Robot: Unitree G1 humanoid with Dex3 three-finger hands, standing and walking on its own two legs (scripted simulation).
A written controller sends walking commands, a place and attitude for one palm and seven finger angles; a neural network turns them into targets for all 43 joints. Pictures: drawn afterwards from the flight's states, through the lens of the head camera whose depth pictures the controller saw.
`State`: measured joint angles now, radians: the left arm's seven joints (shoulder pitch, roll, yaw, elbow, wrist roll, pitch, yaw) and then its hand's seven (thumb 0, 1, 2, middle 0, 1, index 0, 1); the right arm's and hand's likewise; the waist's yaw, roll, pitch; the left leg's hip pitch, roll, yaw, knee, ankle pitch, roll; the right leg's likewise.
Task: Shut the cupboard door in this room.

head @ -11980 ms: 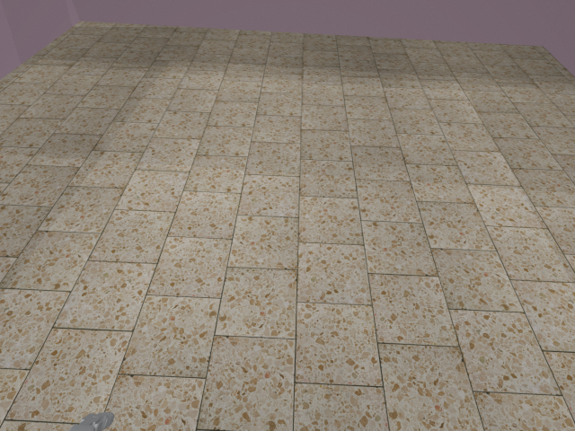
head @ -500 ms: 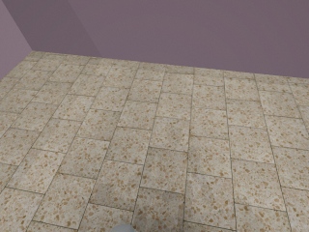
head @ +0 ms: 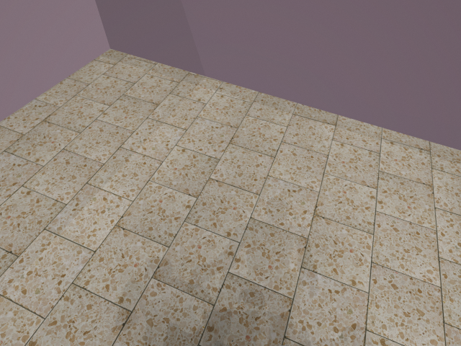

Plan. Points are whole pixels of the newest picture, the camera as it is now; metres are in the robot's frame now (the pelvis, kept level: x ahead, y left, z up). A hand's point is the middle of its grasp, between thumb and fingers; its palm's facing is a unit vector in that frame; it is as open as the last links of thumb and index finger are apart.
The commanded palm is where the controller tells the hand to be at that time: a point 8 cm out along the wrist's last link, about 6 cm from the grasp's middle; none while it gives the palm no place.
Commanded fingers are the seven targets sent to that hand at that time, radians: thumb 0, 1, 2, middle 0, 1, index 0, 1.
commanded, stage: turn or walk to find it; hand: left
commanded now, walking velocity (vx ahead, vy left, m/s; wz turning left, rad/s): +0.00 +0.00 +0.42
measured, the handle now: out of the picture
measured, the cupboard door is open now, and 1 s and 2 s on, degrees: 84 84 84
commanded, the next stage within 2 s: none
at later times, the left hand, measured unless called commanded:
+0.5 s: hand out of the picture -0.03 +0.17 -0.16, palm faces +0.28 -0.93 -0.25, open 7.3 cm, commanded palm none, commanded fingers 0.00 0.90 0.90 -0.20 -0.30 -0.20 -0.30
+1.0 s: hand out of the picture -0.06 +0.20 -0.16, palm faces +0.44 -0.86 -0.25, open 7.4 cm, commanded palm none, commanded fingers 0.00 0.90 0.90 -0.20 -0.30 -0.20 -0.30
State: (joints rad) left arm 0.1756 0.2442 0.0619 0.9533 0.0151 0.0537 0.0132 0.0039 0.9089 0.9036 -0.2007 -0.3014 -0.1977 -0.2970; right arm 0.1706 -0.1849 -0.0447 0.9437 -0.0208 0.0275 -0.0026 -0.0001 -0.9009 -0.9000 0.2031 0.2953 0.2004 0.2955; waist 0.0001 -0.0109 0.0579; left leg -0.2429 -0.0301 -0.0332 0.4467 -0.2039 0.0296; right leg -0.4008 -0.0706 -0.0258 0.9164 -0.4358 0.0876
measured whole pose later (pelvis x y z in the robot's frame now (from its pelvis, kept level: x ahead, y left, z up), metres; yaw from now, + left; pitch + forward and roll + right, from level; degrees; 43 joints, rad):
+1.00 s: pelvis -0.06 -0.02 +0.00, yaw +26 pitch +0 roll +0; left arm 0.15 0.22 0.05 0.93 0.01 0.04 0.01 0.00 0.91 0.90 -0.20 -0.30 -0.20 -0.30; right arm 0.18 -0.20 -0.06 0.95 -0.02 0.04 0.00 0.00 -0.90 -0.90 0.20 0.30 0.20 0.30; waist -0.02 0.01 0.06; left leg -0.28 -0.03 -0.06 0.49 -0.21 0.01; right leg -0.33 -0.05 -0.04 0.74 -0.42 0.07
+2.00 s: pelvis -0.10 -0.04 +0.00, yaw +51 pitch +1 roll +0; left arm 0.12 0.21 0.05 0.92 0.01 0.04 0.01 0.00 0.91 0.90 -0.20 -0.30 -0.20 -0.30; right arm 0.22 -0.20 -0.06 0.97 -0.02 0.04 0.00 0.00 -0.90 -0.90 0.20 0.30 0.20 0.30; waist -0.03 0.02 0.06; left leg -0.29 -0.06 -0.07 0.49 -0.22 0.02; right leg -0.30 -0.04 -0.03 0.67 -0.38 0.07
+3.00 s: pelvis -0.10 -0.08 -0.01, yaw +76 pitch -1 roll +1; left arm 0.15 0.18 0.03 0.90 0.02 0.00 0.01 0.00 0.91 0.90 -0.20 -0.30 -0.20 -0.30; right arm 0.21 -0.22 -0.08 0.97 -0.02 0.07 0.00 0.00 -0.90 -0.90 0.20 0.30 0.20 0.30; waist -0.02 0.05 0.06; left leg -0.40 -0.05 -0.08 0.79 -0.43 -0.02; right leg -0.26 -0.05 -0.09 0.58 -0.31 -0.01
